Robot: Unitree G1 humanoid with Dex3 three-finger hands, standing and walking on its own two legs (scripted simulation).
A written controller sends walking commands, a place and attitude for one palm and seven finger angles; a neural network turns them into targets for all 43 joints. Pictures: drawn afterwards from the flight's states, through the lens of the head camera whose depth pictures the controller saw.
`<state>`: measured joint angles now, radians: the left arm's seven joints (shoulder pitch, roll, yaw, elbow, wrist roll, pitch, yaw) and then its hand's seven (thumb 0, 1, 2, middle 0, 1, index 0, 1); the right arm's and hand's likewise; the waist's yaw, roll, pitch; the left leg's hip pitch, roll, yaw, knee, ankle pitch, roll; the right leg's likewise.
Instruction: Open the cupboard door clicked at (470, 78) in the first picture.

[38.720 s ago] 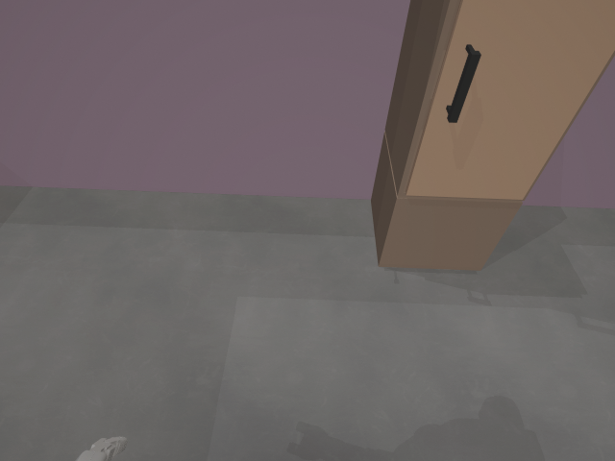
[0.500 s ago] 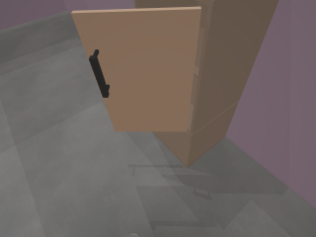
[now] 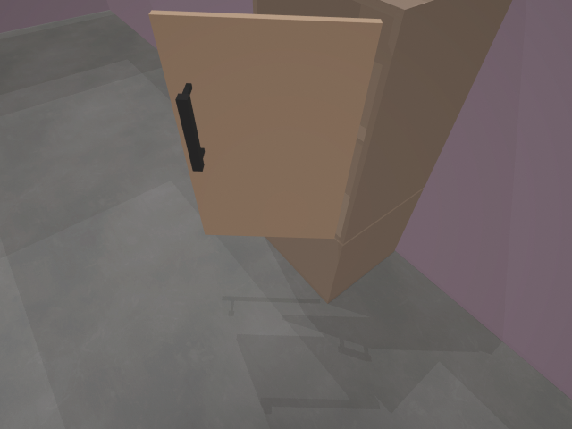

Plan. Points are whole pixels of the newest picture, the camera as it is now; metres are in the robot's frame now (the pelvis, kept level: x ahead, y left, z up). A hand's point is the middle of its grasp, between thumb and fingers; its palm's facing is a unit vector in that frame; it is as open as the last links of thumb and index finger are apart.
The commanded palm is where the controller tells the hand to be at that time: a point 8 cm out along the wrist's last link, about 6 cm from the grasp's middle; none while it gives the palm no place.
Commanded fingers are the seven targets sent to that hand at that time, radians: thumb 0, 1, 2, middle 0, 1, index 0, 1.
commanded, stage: look again from close up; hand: left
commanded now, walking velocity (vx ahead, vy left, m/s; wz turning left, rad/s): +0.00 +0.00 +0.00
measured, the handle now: (193, 129) +0.63 +0.22 +0.05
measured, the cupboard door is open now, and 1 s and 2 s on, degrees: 50 50 50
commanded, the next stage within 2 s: shuffle to correct the standing spot in 0.42 s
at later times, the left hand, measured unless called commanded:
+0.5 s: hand out of the picture -0.03 +0.19 -0.17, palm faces +0.00 -0.98 -0.19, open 7.4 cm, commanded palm none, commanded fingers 0.00 0.90 0.90 -0.20 -0.30 -0.20 -0.30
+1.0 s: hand out of the picture +0.01 +0.16 -0.18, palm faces +0.02 -0.99 -0.13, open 7.4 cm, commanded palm none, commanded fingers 0.00 0.90 0.90 -0.20 -0.30 -0.20 -0.30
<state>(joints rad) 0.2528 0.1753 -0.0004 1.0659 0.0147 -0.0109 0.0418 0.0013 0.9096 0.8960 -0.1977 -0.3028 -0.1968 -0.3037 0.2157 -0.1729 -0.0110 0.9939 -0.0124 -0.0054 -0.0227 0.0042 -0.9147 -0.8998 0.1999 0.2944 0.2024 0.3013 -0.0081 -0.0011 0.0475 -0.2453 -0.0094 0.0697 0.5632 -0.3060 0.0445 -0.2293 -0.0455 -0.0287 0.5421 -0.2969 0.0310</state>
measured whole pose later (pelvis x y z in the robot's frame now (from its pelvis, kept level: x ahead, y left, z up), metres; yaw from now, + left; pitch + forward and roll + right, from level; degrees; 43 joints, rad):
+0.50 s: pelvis -0.02 +0.02 +0.01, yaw +0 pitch -1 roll +0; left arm 0.32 0.17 -0.01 1.07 0.02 0.00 0.02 0.00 0.91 0.90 -0.20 -0.30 -0.19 -0.30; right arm 0.28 -0.17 0.00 1.05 -0.01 -0.01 -0.02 0.00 -0.91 -0.90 0.20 0.29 0.20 0.30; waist 0.00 -0.01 0.02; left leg -0.22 -0.05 0.09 0.46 -0.23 0.07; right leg -0.23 -0.08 -0.01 0.48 -0.23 0.05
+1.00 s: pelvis +0.05 +0.00 +0.00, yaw -2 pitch +0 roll +0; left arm 0.39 0.13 0.02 1.12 0.02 -0.01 0.01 0.00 0.91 0.90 -0.20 -0.30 -0.20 -0.30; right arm 0.35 -0.14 -0.01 1.06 -0.02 -0.08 -0.03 0.00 -0.91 -0.90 0.20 0.29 0.20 0.30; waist -0.01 -0.03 0.00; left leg -0.18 0.00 0.11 0.55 -0.38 0.06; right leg -0.36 -0.04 -0.04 0.95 -0.48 -0.03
